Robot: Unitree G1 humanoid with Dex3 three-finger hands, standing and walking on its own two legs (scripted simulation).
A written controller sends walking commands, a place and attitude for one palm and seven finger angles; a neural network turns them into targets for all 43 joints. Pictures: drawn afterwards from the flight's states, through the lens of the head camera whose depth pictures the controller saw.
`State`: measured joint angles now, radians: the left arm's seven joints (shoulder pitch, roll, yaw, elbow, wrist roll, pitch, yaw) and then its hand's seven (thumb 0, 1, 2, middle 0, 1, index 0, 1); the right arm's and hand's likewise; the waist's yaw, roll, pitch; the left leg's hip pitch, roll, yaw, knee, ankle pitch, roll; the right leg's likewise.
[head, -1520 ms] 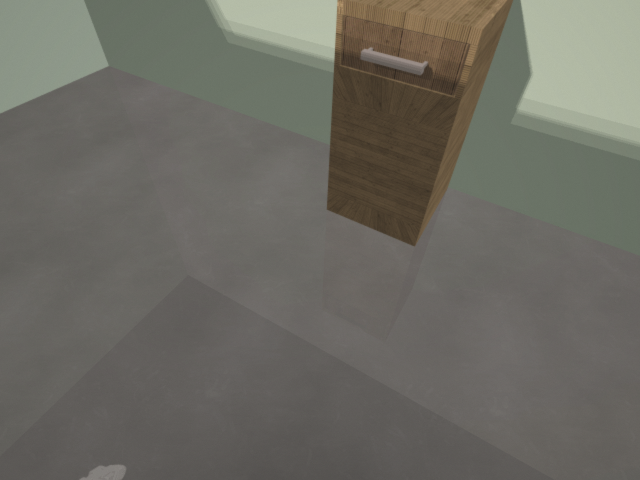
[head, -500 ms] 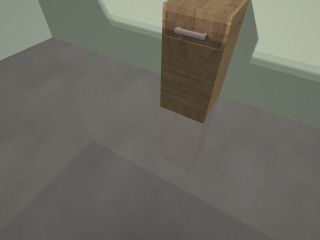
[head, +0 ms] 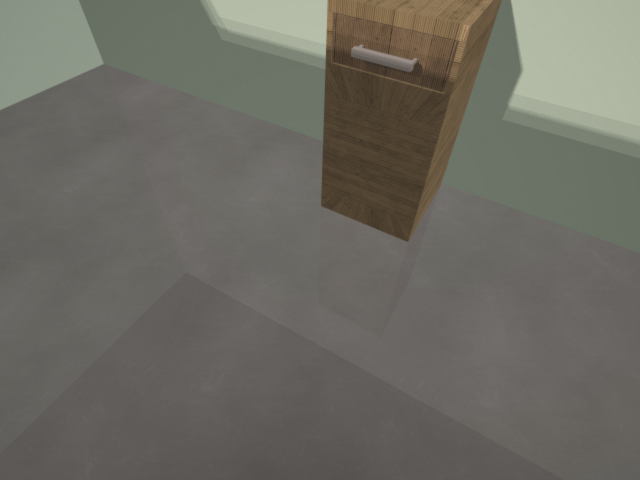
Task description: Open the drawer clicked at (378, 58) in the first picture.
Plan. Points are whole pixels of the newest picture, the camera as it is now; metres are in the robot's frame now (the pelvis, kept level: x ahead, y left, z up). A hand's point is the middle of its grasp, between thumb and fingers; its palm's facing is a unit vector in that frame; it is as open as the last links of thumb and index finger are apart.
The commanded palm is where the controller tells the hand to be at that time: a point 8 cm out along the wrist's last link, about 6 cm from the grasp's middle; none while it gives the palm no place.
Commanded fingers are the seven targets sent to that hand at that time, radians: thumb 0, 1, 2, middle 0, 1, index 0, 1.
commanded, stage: walk to a spot facing it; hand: left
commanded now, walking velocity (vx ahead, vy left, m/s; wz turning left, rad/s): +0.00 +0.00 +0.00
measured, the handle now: (384, 56) +1.26 -0.12 -0.02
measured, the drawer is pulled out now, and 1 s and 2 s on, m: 0.00 0.00 0.00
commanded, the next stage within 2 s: turn to face it in 1.02 s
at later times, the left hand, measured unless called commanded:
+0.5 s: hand out of the picture +0.09 +0.21 -0.19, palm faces +0.07 -0.99 -0.14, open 7.4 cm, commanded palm none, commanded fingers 0.00 0.90 0.90 -0.20 -0.30 -0.20 -0.30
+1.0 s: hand (215, 369) +0.32 +0.20 -0.18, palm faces +0.26 -0.94 -0.22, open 7.1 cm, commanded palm none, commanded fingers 0.00 0.90 0.90 -0.20 -0.30 -0.20 -0.30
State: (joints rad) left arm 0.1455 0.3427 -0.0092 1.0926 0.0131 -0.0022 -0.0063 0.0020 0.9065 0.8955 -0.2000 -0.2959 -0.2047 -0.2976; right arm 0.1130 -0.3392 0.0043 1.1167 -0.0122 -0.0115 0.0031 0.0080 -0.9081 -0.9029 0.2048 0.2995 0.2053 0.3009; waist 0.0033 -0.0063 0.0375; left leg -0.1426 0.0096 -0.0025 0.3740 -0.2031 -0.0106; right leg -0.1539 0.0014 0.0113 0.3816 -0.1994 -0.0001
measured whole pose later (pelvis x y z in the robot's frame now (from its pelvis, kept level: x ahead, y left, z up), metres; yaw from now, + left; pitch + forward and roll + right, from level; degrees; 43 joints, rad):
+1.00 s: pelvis +0.32 +0.01 -0.01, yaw +14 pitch -1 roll -2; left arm 0.26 0.18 0.05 1.05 0.03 -0.07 0.02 -0.02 0.95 0.90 -0.20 -0.30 -0.20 -0.30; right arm 0.21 -0.20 -0.08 1.02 -0.03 -0.01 0.02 0.01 -0.92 -0.90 0.20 0.30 0.20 0.30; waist -0.03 0.02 0.02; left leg -0.59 0.13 0.07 1.01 -0.21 -0.01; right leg -0.16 -0.05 -0.27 0.45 -0.27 -0.03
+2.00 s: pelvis +0.49 +0.05 -0.01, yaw -5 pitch +1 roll +1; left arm 0.18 0.21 0.07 0.92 0.02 0.03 -0.01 0.00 0.91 0.90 -0.20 -0.30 -0.20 -0.30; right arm 0.14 -0.24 -0.06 0.94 -0.02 0.05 -0.02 0.01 -0.91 -0.90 0.20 0.30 0.20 0.30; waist 0.02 0.01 0.06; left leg -0.43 0.07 0.01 0.91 -0.40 -0.10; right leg -0.30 0.07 0.04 0.48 -0.19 -0.06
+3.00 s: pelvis +0.53 +0.06 -0.01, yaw -25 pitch -1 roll -2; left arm 0.37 0.17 0.04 1.11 0.02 -0.02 0.00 0.00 0.92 0.90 -0.20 -0.30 -0.20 -0.30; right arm 0.23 -0.18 -0.05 1.03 -0.03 -0.01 0.02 0.01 -0.91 -0.90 0.20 0.30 0.20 0.30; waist 0.02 -0.01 0.01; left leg -0.36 0.09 0.11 0.65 -0.30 -0.04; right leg -0.06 0.02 -0.05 0.42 -0.34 -0.01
